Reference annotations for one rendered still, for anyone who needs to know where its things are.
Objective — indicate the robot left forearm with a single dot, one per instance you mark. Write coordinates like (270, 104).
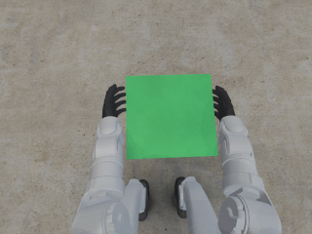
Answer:
(106, 174)

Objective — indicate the carton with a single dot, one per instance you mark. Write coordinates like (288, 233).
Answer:
(170, 116)

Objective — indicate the left robot thigh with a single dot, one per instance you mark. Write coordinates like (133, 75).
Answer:
(134, 200)

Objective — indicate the right robot thigh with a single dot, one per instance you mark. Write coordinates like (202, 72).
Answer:
(201, 217)

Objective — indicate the robot right forearm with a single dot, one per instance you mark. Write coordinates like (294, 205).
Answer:
(240, 175)

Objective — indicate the robot right hand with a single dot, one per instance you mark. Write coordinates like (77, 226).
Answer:
(224, 107)

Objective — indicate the left robot upper arm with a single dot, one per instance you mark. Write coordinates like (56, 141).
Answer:
(109, 217)

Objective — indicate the robot left hand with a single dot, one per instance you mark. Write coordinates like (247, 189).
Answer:
(110, 105)

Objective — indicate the robot thigh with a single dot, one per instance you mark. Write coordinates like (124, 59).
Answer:
(201, 217)
(134, 200)

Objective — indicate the right robot upper arm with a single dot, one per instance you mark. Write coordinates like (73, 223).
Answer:
(242, 215)

